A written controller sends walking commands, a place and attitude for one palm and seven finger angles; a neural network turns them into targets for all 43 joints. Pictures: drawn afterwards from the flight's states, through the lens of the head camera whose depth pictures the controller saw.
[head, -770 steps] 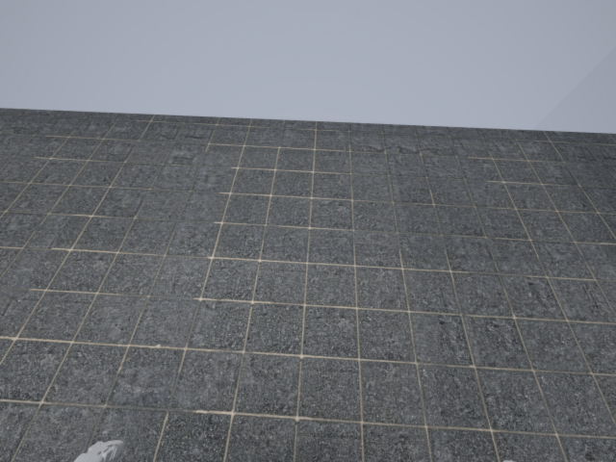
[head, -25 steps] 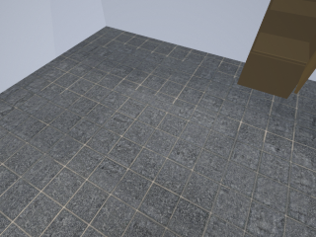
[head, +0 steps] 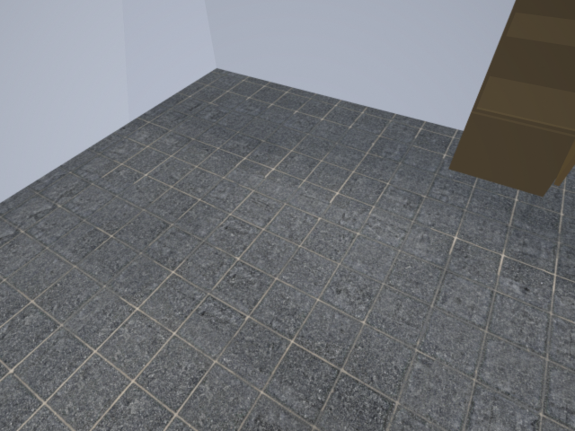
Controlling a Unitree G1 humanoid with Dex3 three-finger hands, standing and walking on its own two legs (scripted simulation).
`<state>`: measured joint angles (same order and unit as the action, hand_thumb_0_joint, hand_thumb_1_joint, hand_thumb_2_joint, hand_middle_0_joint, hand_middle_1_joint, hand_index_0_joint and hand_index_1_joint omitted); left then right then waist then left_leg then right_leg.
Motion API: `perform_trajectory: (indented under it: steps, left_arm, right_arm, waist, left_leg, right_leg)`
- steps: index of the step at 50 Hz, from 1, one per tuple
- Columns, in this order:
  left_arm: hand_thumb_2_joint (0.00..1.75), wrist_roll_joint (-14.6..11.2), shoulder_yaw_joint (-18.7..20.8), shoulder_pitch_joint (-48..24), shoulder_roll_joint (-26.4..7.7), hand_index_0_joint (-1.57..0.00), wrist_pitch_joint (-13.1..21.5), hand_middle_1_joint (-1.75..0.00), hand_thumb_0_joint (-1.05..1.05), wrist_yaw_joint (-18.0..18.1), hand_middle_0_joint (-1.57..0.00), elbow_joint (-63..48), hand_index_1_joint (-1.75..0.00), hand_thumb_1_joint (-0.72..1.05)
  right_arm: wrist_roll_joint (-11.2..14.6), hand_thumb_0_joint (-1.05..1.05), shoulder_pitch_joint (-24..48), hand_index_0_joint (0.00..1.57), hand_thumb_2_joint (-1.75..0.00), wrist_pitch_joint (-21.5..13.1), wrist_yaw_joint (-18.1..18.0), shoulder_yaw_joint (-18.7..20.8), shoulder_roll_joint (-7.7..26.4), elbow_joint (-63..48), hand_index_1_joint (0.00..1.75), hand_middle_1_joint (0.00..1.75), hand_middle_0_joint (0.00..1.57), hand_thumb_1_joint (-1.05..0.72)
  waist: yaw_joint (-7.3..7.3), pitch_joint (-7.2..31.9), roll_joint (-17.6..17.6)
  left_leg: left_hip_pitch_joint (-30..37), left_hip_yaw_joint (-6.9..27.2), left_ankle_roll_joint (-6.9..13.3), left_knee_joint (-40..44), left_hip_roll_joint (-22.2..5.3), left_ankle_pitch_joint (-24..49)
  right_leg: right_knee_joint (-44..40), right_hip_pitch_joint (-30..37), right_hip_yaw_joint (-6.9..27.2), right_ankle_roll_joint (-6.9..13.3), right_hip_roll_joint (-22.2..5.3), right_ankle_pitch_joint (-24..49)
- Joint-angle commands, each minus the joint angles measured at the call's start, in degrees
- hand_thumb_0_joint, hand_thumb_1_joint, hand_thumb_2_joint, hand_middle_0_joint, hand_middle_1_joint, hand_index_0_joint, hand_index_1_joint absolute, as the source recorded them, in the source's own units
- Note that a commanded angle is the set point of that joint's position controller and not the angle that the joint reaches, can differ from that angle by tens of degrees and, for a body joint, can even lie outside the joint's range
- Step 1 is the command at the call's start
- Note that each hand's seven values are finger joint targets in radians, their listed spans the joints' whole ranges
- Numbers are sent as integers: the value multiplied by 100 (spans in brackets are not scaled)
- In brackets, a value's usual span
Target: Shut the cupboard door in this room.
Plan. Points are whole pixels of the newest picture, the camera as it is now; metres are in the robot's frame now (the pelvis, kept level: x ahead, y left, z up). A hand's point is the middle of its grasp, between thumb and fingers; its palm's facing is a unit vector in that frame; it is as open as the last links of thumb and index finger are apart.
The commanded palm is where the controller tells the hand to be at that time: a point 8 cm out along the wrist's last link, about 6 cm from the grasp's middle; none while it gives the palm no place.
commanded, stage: stand and wait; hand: left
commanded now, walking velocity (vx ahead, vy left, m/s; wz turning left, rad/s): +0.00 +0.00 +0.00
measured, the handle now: out of the picture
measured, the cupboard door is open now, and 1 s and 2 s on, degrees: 80 80 80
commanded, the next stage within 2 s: turn or walk to find it in 0.42 s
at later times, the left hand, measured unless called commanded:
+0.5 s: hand out of the picture -0.01 +0.13 -0.17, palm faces +0.05 -0.98 -0.18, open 7.4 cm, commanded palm none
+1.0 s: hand out of the picture +0.06 +0.21 -0.16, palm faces +0.18 -0.95 -0.26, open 7.4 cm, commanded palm none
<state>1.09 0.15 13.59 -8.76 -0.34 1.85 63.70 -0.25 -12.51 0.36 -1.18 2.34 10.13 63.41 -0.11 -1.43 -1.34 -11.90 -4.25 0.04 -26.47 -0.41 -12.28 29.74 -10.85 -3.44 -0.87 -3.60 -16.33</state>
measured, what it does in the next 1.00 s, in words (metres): lifts its right foot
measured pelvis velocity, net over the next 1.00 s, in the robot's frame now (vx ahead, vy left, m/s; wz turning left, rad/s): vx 0.00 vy -0.01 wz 0.18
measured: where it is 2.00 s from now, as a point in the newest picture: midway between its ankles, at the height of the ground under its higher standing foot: outside the picture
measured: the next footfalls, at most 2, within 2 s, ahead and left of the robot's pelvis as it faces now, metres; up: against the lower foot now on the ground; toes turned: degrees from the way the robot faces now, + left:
right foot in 1.12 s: +0.04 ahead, -0.15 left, +0.00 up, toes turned +13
left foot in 1.62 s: -0.06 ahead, +0.06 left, +0.00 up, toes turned +32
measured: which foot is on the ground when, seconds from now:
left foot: down 0.00-1.00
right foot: down 0.00-0.78, up 0.80-1.00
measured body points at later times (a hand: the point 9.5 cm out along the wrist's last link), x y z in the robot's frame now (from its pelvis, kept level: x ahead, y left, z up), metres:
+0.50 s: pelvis +0.01 -0.03 +0.00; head +0.02 -0.03 +0.45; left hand -0.01 +0.18 -0.15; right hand -0.02 -0.23 -0.16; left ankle +0.02 +0.12 -0.74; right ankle -0.01 -0.12 -0.74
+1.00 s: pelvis +0.00 -0.01 +0.00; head +0.05 -0.01 +0.45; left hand +0.05 +0.26 -0.14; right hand +0.06 -0.24 -0.16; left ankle +0.02 +0.12 -0.74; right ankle -0.03 -0.15 -0.69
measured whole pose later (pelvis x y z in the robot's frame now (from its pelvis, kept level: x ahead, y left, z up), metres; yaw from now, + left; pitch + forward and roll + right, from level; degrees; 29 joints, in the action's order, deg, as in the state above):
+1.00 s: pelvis +0.00 -0.01 +0.00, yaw +10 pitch +2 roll +0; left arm 0.7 3.4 6.1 -12.5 -1.9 1.4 55.6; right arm -1.5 -13.2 0.6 -0.9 3.1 10.1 57.9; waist -1.5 -4.5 -0.8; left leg -19.7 5.3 -0.1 -27.1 1.6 -9.6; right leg 53.8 -22.6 -1.3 -2.7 -1.6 -28.4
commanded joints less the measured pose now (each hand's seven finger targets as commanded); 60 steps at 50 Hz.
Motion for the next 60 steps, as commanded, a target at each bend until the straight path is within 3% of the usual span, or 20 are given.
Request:
perform_trajectory:
  steps: [1,5,12,25,35,37,38,39,40,41,43,46,51,54,55,56,57,58,59,60]
  left_arm:
    - [90,-28,134,123,-796,-20,108,-30,0,6,-20,-185,-30,90]
    - [90,-50,87,370,-619,-20,129,-30,0,9,-20,-109,-30,90]
    - [90,-72,95,650,-505,-20,171,-30,0,26,-20,-3,-30,90]
    - [90,-71,161,709,-443,-20,116,-30,0,75,-20,-13,-30,90]
    - [90,14,432,128,-866,-20,6,-30,0,50,-20,-532,-30,90]
    - [90,10,463,19,-852,-20,-28,-30,0,27,-20,-662,-30,90]
    - [90,-15,452,0,-737,-20,-50,-30,0,15,-20,-715,-30,90]
    - [90,-51,425,-82,-585,-20,-62,-30,0,12,-20,-796,-30,90]
    - [90,-41,389,-228,-570,-20,-76,-30,0,22,-20,-892,-30,90]
    - [90,-21,390,-278,-582,-20,-82,-30,0,16,-20,-927,-30,90]
    - [90,-11,410,-352,-621,-20,-61,-30,0,-19,-20,-969,-30,90]
    - [90,-39,385,-526,-598,-20,-48,-30,0,-65,-20,-1075,-30,90]
    - [90,-82,363,-602,-632,-20,-49,-30,0,-55,-20,-1265,-30,90]
    - [90,-102,414,42,-787,-20,-21,-30,0,-41,-20,-1132,-30,90]
    - [90,-61,462,247,-1054,-20,21,-30,0,-22,-20,-1101,-30,90]
    - [90,34,567,324,-1554,-20,69,-30,0,20,-20,-1134,-30,90]
    - [90,37,582,68,-1796,-20,35,-30,0,39,-20,-1293,-30,90]
    - [90,21,555,-175,-1610,-20,41,-30,0,46,-20,-1402,-30,90]
    - [90,9,546,-509,-1421,-20,70,-30,0,54,-20,-1458,-30,90]
    - [90,-2,498,-697,-1289,-20,51,-30,0,49,-20,-1500,-30,90]
  right_arm:
    - [-61,0,-412,20,-90,22,6,25,287,-105,30,30,20,-90]
    - [-30,0,-612,20,-90,-63,-11,-29,292,54,30,30,20,-90]
    - [-19,0,-745,20,-90,-126,-60,-71,200,158,30,30,20,-90]
    - [-31,0,-854,20,-90,-59,-72,-52,121,175,30,30,20,-90]
    - [-54,0,-658,20,-90,69,10,145,256,-272,30,30,20,-90]
    - [-59,0,-702,20,-90,27,39,167,367,-343,30,30,20,-90]
    - [-83,0,-701,20,-90,5,38,190,569,-392,30,30,20,-90]
    - [-123,0,-799,20,-90,-12,10,244,859,-423,30,30,20,-90]
    - [-113,0,-883,20,-90,-36,-22,269,936,-421,30,30,20,-90]
    - [-120,0,-876,20,-90,-58,-54,279,970,-438,30,30,20,-90]
    - [-120,0,-657,20,-90,-70,-76,286,987,-557,30,30,20,-90]
    - [-139,0,-508,20,-90,-53,-74,316,1052,-696,30,30,20,-90]
    - [-158,0,-488,20,-90,32,-23,404,1231,-870,30,30,20,-90]
    - [-127,0,-106,20,-90,92,34,433,1224,-1054,30,30,20,-90]
    - [-87,0,-49,20,-90,108,65,421,1052,-1109,30,30,20,-90]
    - [-49,0,-67,20,-90,115,102,371,681,-1217,30,30,20,-90]
    - [-93,0,249,20,-90,133,82,385,752,-1373,30,30,20,-90]
    - [-139,0,273,20,-90,178,108,426,925,-1324,30,30,20,-90]
    - [-148,0,147,20,-90,240,124,430,871,-1217,30,30,20,-90]
    - [-141,0,33,20,-90,272,144,438,822,-1116,30,30,20,-90]
  waist:
    - [-105,-690,1252]
    - [-70,-486,390]
    - [-2,-204,100]
    - [32,-522,268]
    - [-40,-332,713]
    - [-82,-211,207]
    - [-105,-268,-484]
    - [-172,-243,-1287]
    - [-216,-192,-1365]
    - [-221,-9,-1226]
    - [-142,280,-975]
    - [-155,533,-647]
    - [-216,739,-770]
    - [125,804,-676]
    - [234,754,-270]
    - [317,615,1213]
    - [342,150,1762]
    - [228,-38,1232]
    - [43,-373,1416]
    - [-102,-538,1003]
  left_leg:
    - [238,328,-64,220,-328,-144]
    - [363,453,-9,549,-517,273]
    - [339,433,-21,604,-570,574]
    - [-92,430,-62,321,-522,602]
    - [-520,270,-124,-1051,-412,-118]
    - [-414,732,17,-467,-601,679]
    - [-499,1521,236,51,-915,1112]
    - [-526,2657,677,764,-1480,1373]
    - [-343,3177,1080,1099,-1768,1541]
    - [-99,3228,1219,1051,-1802,1628]
    - [212,2903,1174,798,-1578,1765]
    - [480,2547,1048,631,-1284,2062]
    - [565,2700,984,469,-1129,2382]
    - [-275,2433,596,170,-708,1545]
    - [-1083,2193,292,-128,-377,678]
    - [-2308,1342,-125,-1292,268,-792]
    - [-2538,925,-259,-2547,435,-2007]
    - [-2282,1156,-195,-3316,169,-1840]
    - [-2249,1198,-175,-3746,71,-1599]
    - [-2184,1060,-192,-4054,37,-1387]
  right_leg:
    - [-1663,-1141,1008,371,-795,-839]
    - [-1325,-772,668,221,-430,-195]
    - [-1243,-254,556,238,-385,453]
    - [-1097,-216,370,265,-448,382]
    - [-747,-550,381,691,-1289,515]
    - [-62,-629,-68,419,-939,382]
    - [595,-751,-393,161,-441,-29]
    - [1592,-943,-597,-70,93,-757]
    - [2491,-1310,-189,-61,138,-1649]
    - [2969,-1565,125,-42,21,-1714]
    - [3165,-1785,323,-84,-8,-1445]
    - [2725,-1700,310,-171,98,-1252]
    - [1453,-1202,298,-204,290,-1175]
    - [-290,125,97,-198,361,20]
    - [-969,961,316,-137,38,441]
    - [-1461,1569,1688,267,-1342,-35]
    - [-1624,565,2637,826,-2371,380]
    - [-1617,-137,2297,999,-2274,316]
    - [-1698,-568,2018,928,-1984,146]
    - [-1573,-686,1666,826,-1772,397]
